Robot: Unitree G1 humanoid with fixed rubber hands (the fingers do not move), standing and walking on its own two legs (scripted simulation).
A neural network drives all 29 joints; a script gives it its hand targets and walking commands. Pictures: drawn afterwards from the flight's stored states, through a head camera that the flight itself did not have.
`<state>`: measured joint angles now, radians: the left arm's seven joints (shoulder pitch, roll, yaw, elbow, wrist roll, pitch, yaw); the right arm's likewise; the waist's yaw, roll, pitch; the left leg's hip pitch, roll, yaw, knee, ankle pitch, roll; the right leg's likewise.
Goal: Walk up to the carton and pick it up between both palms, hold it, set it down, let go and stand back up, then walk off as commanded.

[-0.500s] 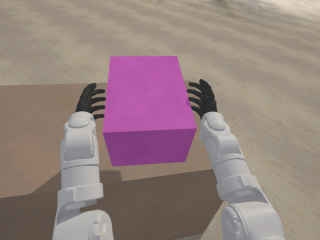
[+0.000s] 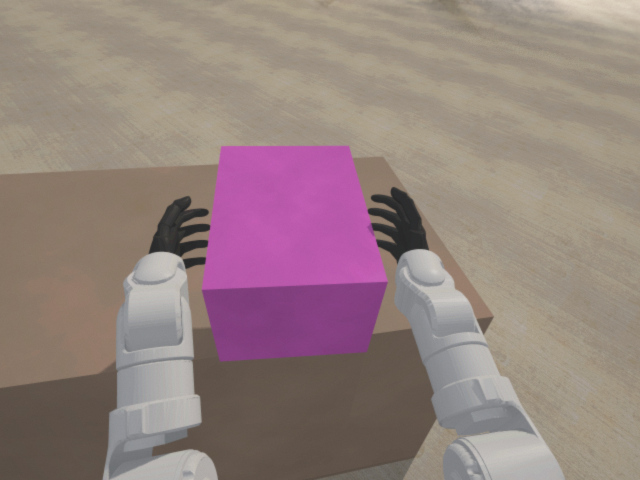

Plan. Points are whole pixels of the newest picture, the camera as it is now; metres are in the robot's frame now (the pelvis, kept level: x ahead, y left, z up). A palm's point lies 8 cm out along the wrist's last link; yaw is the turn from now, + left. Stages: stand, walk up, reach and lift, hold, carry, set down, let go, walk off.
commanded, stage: hold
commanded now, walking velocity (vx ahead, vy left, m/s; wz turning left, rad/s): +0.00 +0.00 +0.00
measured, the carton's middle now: (290, 243) +0.43 +0.03 +0.10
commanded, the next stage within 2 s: set down in 0.96 s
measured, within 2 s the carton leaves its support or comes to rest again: neither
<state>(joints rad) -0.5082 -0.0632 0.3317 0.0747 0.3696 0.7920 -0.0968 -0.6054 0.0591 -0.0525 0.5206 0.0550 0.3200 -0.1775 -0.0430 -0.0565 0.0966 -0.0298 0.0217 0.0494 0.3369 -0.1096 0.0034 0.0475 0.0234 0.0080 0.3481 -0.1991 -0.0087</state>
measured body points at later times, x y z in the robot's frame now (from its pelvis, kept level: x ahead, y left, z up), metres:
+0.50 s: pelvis +0.02 +0.00 +0.00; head +0.00 +0.03 +0.45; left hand +0.40 +0.16 +0.14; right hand +0.41 -0.13 +0.15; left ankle +0.08 +0.11 -0.74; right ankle +0.02 -0.11 -0.74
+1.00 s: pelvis +0.01 +0.00 +0.00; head -0.04 +0.03 +0.45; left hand +0.36 +0.17 +0.15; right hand +0.38 -0.12 +0.17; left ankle +0.08 +0.11 -0.74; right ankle +0.02 -0.11 -0.74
